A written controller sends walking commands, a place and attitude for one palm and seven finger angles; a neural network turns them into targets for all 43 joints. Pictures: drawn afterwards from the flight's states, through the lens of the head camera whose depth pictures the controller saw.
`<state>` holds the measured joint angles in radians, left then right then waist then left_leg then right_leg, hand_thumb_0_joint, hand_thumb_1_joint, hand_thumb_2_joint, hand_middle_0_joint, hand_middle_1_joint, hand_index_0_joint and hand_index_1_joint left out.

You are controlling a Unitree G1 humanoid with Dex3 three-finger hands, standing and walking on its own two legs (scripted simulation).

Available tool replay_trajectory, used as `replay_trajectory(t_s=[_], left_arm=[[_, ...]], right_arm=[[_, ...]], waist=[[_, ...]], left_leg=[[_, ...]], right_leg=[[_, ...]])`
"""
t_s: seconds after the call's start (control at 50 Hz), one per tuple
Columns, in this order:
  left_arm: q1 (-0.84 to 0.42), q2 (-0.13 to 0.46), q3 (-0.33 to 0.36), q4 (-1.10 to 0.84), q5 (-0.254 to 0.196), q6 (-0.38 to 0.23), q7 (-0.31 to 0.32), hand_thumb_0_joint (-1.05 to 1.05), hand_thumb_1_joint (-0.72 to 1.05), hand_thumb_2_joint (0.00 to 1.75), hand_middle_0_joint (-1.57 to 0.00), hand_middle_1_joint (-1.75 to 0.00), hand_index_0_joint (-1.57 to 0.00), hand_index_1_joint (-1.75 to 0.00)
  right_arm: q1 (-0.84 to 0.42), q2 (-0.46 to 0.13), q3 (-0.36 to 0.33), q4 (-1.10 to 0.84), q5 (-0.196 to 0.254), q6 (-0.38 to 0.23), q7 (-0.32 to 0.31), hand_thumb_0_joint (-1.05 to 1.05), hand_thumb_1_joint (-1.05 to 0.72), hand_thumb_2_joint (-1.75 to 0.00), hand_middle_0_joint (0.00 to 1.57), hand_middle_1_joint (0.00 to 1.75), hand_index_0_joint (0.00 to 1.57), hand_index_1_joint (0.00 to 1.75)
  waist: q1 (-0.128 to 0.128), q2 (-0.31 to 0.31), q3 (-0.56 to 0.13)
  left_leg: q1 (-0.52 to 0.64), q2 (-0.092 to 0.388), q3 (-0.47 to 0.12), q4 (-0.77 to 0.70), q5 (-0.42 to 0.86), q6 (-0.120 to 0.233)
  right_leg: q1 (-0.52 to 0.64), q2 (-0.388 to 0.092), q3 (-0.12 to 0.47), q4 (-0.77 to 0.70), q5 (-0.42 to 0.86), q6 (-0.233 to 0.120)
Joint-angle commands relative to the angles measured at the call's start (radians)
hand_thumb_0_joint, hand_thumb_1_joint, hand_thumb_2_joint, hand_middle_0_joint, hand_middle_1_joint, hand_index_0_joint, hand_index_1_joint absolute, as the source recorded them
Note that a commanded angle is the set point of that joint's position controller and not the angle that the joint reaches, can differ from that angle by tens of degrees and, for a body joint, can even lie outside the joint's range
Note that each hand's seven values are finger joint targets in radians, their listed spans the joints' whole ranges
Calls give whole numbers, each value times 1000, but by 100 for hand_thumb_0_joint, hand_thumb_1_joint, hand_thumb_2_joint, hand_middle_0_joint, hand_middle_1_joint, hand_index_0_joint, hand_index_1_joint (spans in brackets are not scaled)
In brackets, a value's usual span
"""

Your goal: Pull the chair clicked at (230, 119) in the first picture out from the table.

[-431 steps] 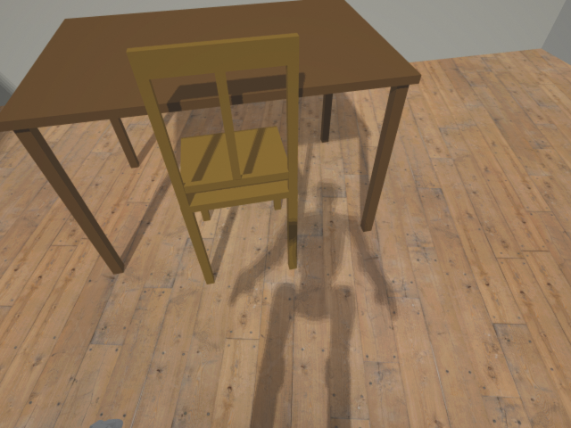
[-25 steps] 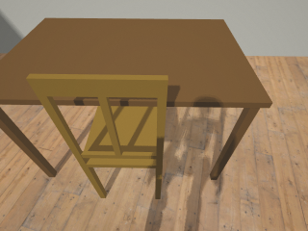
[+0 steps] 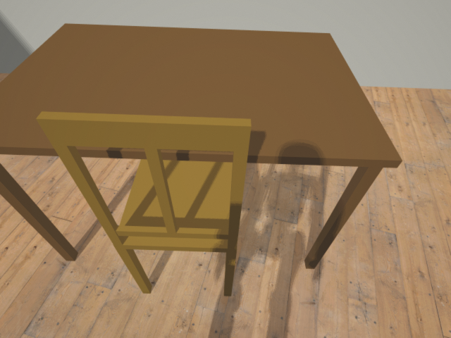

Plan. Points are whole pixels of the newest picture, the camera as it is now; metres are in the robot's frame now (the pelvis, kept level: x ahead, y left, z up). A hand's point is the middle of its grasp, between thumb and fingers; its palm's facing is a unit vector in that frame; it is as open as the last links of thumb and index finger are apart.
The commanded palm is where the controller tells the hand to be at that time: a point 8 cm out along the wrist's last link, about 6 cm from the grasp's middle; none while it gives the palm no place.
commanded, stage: look again from close up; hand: left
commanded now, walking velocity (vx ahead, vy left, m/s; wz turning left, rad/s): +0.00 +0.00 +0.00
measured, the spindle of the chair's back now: (163, 195) +0.43 +0.18 -0.06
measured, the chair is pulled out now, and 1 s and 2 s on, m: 0.00 0.00 0.00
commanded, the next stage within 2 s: raise the hand toward the chair's back in 0.24 s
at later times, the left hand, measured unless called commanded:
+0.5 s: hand (119, 326) +0.15 +0.20 -0.06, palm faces +0.26 -0.94 -0.21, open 7.4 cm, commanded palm +0.10 +0.22 -0.07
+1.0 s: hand (141, 327) +0.15 +0.15 -0.04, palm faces +0.01 -1.00 -0.10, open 11.3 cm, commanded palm +0.13 +0.22 -0.06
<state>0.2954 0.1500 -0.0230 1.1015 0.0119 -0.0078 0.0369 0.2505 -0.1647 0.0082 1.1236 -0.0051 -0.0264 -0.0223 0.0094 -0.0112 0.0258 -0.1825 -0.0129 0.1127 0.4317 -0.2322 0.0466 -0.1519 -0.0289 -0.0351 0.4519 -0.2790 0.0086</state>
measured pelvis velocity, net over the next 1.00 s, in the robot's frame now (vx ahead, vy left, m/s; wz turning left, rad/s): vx -0.05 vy -0.04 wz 0.07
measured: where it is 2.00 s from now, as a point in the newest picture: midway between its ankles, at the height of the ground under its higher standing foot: outside the picture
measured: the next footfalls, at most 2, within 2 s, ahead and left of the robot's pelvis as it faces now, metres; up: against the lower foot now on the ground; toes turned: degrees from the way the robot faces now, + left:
none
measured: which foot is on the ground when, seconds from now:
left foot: down 0.00-1.00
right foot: down 0.00-1.00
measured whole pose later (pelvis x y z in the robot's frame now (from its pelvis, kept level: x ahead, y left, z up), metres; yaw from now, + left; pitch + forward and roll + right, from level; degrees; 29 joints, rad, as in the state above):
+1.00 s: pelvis -0.05 -0.04 -0.12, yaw +4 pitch +15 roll -3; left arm 0.35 0.24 0.15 0.02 -0.30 -0.62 -0.35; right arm 0.11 -0.23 0.01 0.60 0.03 -0.25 -0.05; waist 0.04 0.04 -0.13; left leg -1.05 0.06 -0.05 1.28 -0.50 -0.01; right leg -0.94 0.00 -0.18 1.24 -0.58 -0.08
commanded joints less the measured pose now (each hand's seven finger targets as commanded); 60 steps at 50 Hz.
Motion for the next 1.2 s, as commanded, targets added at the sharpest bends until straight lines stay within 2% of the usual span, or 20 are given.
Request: replay_trajectory(t_s=[0.0,0.3,0.32,0.34,0.36,0.38,0.4,0.46,0.48,0.54,0.56,0.6,0.66,0.76,0.82,0.92,1.0,1.04,1.1,1.18], left_arm=[[65,105,22,-26,0,-17,8,0,90,90,-20,-30,-20,-30],[91,97,18,-13,-1,-19,9,0,90,90,-20,-30,-20,-30],[120,113,16,11,19,-36,42,0,90,90,-20,-30,-20,-30],[-584,320,131,-1506,-189,-234,36,0,88,89,-20,-30,-20,-30],[-439,363,174,-1432,-139,-200,84,0,85,88,-20,-29,-20,-29],[-207,200,82,-1234,-123,-155,107,0,83,87,-19,-29,-19,-29],[132,-38,-40,-932,-136,-49,101,0,81,86,-19,-29,-19,-29],[-25,12,-1,-1135,-165,-150,49,0,74,83,-18,-27,-18,-27],[46,10,32,-1000,-159,-189,29,0,71,82,-18,-27,-18,-27],[332,-21,111,-838,-228,-382,-133,0,64,79,-17,-26,-17,-26],[424,22,172,-807,-240,-442,-196,0,62,78,-17,-26,-17,-26],[372,80,215,-853,-272,-555,-328,0,57,76,-17,-25,-17,-25],[330,171,316,-845,-244,-559,-352,0,50,73,-16,-24,-16,-24],[-80,247,322,-1431,-274,-713,-247,0,39,68,-15,-22,-15,-22],[-91,169,182,-1514,-277,-805,-254,0,32,65,-14,-21,-14,-21],[-33,172,120,-1194,-302,-642,-425,0,20,60,-13,-19,-13,-19],[55,256,262,-1105,-333,-340,-475,0,11,56,-12,-18,-12,-18],[94,284,370,-1194,-365,-278,-415,0,6,54,-12,-17,-12,-17],[110,245,420,-1347,-371,-348,-280,0,-1,51,-11,-16,-11,-16],[90,183,310,-1312,-290,-502,-221,0,-10,47,-10,-14,-10,-14]], right_arm=[[53,-96,-11,-27,-2,-12,-2,0,-90,-90,20,30,20,30],[56,-88,-8,-14,0,-13,-4,0,-90,-90,20,30,20,30],[-1,-126,-11,-84,4,-14,3,0,-90,-90,20,30,20,30],[52,-282,-45,-430,50,-141,-41,0,-90,-90,20,30,20,30],[-52,-178,1,-370,55,-215,-76,0,-90,-90,20,30,20,30],[-28,-216,-29,-349,35,-266,-70,0,-90,-90,20,30,20,30],[-10,-153,-28,-317,51,-272,-49,0,-90,-90,20,30,20,30],[-46,-225,-53,-455,37,-294,-46,0,-90,-90,20,30,20,30],[-33,-226,-63,-463,20,-286,-39,0,-90,-90,20,30,20,30],[-105,-216,-87,-545,13,-275,-11,0,-90,-90,20,30,20,30],[-120,-210,-98,-565,19,-272,10,0,-90,-90,20,30,20,30],[-154,-225,-107,-636,21,-268,34,0,-90,-90,20,30,20,30],[-170,-206,-113,-687,33,-230,38,0,-90,-90,20,30,20,30],[-126,-178,-102,-730,8,-237,9,0,-90,-90,20,30,20,30],[-112,-170,-82,-688,4,-267,-13,0,-90,-90,20,30,20,30],[-100,-218,-64,-653,41,-285,-44,0,-90,-90,20,30,20,30],[-127,-222,-63,-723,71,-230,-63,0,-90,-90,20,30,20,30],[-142,-195,-66,-751,64,-211,-67,0,-90,-90,20,30,20,30],[-121,-142,-72,-733,46,-215,-53,0,-90,-90,20,30,20,30],[-94,-146,-82,-671,22,-225,-30,0,-90,-90,20,30,20,30]], waist=[[-8,11,20],[-4,0,24],[6,-19,82],[-121,164,-425],[-60,224,-360],[-48,239,-337],[-53,124,-144],[-80,39,-56],[-84,-127,-7],[20,-377,-41],[65,-315,-75],[57,-182,-167],[81,15,-236],[-1,169,-420],[-60,215,-415],[-123,10,-269],[-20,-55,-372],[30,-80,-464],[58,4,-509],[1,2,-400]], left_leg=[[44,125,-134,-93,168,-4],[59,125,-135,-103,175,-2],[-47,145,-121,90,306,-30],[251,37,-134,-6,356,-36],[279,83,-93,-29,373,-43],[222,82,-116,-39,346,-59],[103,81,-141,-44,265,-45],[-77,31,-152,95,63,-33],[-175,24,-158,153,6,-35],[-427,16,-128,292,-67,-50],[-452,5,-111,317,-35,-59],[-495,-9,-90,400,-5,-67],[-560,-18,-58,473,-24,-57],[-569,15,-96,614,-86,-22],[-566,29,-124,675,-102,-13],[-763,37,-137,732,-231,-5],[-739,10,-120,659,-189,0],[-702,7,-121,633,-109,-4],[-624,24,-132,597,14,-18],[-604,36,-139,594,60,-19]], right_leg=[[-62,-79,83,-75,157,-34],[-55,-83,85,-95,166,-33],[-83,-119,107,-92,396,-21],[-20,-7,5,23,351,-36],[-83,17,-8,73,141,-34],[-138,27,-30,104,17,-45],[-215,15,-47,114,-14,-36],[-262,11,-71,73,36,-27],[-358,24,-84,96,-20,-25],[-484,28,-74,239,-119,-26],[-450,25,-48,273,-56,-36],[-435,9,-21,368,45,-44],[-464,3,14,439,27,-48],[-602,20,83,502,-133,-43],[-709,31,97,509,-189,-50],[-722,15,152,422,-344,-16],[-521,-12,168,368,-321,-1],[-409,-21,159,382,-199,10],[-391,2,84,462,45,-8],[-548,29,9,527,89,-19]])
